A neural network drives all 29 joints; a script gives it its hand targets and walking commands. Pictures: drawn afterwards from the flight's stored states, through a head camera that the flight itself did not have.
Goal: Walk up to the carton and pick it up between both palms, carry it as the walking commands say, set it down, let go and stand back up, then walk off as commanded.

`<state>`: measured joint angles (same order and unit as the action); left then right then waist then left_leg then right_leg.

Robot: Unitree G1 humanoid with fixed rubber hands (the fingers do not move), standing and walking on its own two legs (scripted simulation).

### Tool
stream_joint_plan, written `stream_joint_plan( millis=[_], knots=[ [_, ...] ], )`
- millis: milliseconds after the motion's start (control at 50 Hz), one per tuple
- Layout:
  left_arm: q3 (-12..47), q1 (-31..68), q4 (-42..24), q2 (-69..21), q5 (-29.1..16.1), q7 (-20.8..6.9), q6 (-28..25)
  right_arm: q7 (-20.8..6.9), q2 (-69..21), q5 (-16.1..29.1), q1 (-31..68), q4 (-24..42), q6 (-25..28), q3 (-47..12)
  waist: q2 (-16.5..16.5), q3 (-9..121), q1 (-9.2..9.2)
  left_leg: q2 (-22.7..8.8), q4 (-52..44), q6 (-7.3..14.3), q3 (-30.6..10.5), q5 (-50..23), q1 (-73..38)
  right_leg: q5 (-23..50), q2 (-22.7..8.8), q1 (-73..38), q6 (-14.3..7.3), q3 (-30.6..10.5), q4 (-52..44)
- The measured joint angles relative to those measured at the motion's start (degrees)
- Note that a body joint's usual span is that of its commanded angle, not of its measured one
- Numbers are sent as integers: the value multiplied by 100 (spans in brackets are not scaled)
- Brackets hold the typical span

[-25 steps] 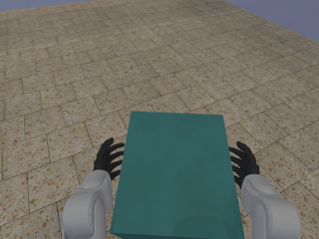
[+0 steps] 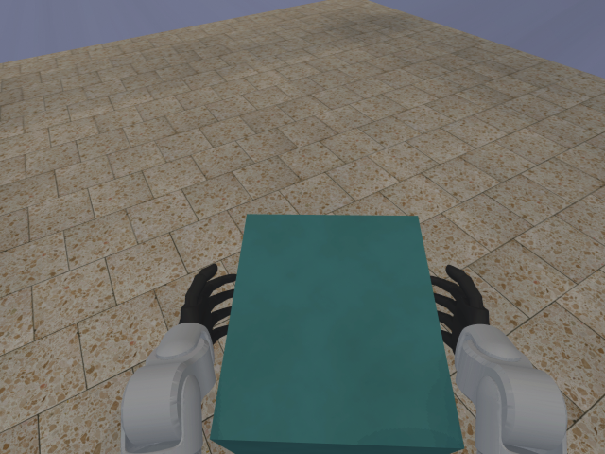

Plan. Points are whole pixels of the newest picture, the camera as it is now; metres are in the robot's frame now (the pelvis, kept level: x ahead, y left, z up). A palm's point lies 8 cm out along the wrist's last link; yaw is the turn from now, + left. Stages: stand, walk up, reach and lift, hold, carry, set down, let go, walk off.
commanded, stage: carry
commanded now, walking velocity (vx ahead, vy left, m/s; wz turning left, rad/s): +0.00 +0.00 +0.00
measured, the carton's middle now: (329, 343) +0.26 +0.00 +0.03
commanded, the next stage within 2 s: none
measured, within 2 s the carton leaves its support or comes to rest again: neither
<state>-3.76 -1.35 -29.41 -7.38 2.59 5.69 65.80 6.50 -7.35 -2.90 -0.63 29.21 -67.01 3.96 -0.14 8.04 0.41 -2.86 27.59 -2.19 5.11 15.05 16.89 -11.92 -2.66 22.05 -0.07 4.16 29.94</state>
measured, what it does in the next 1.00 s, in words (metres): stands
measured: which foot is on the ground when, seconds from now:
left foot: down 0.00-1.00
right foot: down 0.00-1.00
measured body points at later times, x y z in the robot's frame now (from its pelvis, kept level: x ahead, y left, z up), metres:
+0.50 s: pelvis -0.06 +0.01 -0.01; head -0.07 +0.00 +0.44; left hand +0.19 +0.17 +0.08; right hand +0.19 -0.14 +0.08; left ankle -0.01 +0.13 -0.73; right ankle +0.03 -0.12 -0.73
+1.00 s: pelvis -0.04 +0.02 +0.00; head -0.05 +0.02 +0.45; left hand +0.21 +0.18 +0.08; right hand +0.22 -0.13 +0.08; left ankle -0.01 +0.13 -0.73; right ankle +0.03 -0.12 -0.73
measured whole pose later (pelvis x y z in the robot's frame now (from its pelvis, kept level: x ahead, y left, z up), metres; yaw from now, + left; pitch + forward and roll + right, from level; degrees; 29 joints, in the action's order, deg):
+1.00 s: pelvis -0.04 +0.02 +0.00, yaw +1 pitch +4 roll +0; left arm -4.4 0.1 -26.8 -7.3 1.8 6.4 65.1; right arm 6.3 -7.3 -3.6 -0.3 27.0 -65.6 4.2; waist -0.3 6.6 -0.8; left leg -3.1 32.5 0.7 7.3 13.4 22.7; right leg -8.2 -4.2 25.2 1.6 3.6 29.8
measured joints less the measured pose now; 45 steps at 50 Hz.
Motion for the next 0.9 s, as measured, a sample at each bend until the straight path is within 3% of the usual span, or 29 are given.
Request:
stream_joint_plan(
  millis=[60,160,440,900],
  knots=[
    [-53,-42,-12,-3,-15,34,78,-4,-2,9,-5,-121,3,-37,141,-102,-125,105,75,196,52,-155,91,224,-103,9,95,-54,-101],
    [-31,-60,-38,-6,-52,75,129,-25,-10,-4,-122,-77,32,-43,175,-159,-242,139,228,294,111,-177,256,341,-162,108,141,-90,-98],
    [-2,30,42,-1,-111,88,101,-20,-8,-53,-110,44,-39,8,-30,-186,-102,-58,480,246,294,-221,596,492,-131,351,112,-71,-18],
    [-53,102,165,3,-91,78,-12,-13,0,-56,4,-131,77,13,-16,-143,-121,-28,491,289,233,-203,629,417,-147,365,152,-61,-13]
  ],
)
